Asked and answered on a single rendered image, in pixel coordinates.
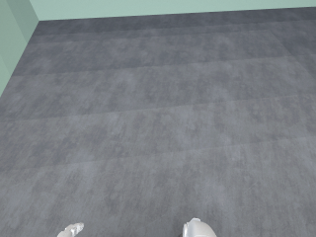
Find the left robot hand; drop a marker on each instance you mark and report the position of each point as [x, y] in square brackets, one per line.
[71, 230]

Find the right robot thigh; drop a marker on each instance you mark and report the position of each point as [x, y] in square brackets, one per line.
[196, 228]

